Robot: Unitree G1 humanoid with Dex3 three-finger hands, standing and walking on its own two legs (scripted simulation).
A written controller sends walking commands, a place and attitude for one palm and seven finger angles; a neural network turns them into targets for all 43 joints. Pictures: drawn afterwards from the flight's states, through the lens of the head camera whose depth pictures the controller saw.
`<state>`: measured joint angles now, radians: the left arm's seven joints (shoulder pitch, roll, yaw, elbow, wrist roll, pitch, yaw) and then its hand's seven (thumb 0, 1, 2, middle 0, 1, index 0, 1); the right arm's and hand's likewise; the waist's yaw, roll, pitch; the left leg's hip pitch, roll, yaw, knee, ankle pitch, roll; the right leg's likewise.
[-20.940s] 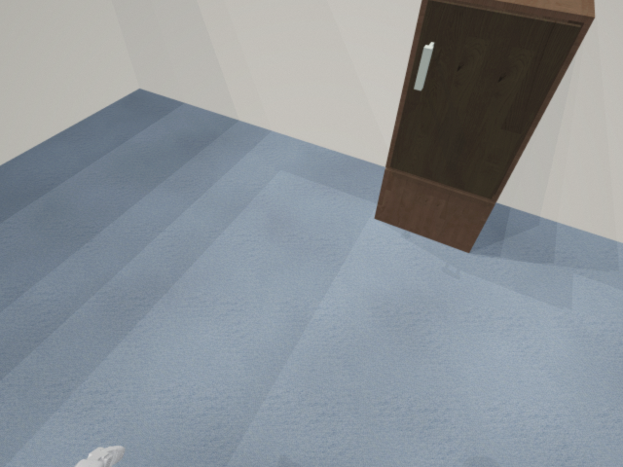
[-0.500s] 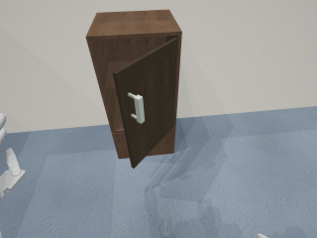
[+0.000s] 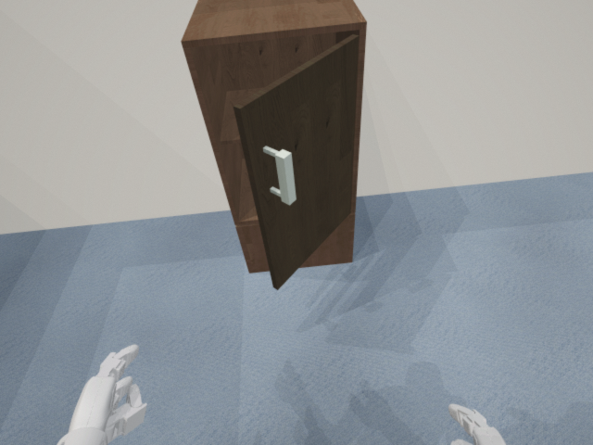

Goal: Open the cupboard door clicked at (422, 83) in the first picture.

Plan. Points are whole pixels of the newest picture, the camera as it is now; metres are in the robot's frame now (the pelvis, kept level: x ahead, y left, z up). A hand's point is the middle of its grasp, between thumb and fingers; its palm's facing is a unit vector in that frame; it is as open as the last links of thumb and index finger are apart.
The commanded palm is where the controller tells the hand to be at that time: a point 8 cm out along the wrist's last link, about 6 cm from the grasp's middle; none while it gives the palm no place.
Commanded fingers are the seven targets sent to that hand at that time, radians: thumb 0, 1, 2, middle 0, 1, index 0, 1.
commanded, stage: let the arm hang, fingers relaxed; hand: left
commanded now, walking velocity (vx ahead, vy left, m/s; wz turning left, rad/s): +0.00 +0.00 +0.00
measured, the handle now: (278, 175) +0.65 +0.08 -0.01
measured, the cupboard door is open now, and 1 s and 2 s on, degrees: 47 47 47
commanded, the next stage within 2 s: look to check the result in 0.94 s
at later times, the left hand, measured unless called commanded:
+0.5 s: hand out of the picture -0.07 +0.20 -0.15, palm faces +0.04 -0.97 -0.24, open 7.3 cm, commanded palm none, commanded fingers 0.00 0.90 0.90 -0.20 -0.30 -0.20 -0.30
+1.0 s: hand out of the picture -0.05 +0.16 -0.16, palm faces +0.04 -0.99 -0.16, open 7.3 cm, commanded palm none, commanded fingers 0.00 0.90 0.90 -0.20 -0.30 -0.20 -0.30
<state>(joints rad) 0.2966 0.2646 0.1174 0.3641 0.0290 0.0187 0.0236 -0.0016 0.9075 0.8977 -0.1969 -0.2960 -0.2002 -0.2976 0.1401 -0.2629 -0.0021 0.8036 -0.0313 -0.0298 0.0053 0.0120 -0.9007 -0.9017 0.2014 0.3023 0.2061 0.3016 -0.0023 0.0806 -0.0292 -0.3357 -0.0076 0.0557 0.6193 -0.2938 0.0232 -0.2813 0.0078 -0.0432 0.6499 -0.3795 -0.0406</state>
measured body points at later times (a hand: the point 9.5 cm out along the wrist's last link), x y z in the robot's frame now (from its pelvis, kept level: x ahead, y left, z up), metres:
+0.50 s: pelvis -0.03 +0.02 +0.02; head -0.02 +0.01 +0.47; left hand -0.07 +0.26 -0.13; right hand -0.04 -0.20 -0.15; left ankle +0.02 +0.11 -0.72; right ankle -0.02 -0.09 -0.72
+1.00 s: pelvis -0.03 +0.01 +0.02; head -0.02 +0.01 +0.47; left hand -0.05 +0.21 -0.15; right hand -0.07 -0.19 -0.15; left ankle +0.02 +0.11 -0.72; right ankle -0.02 -0.09 -0.72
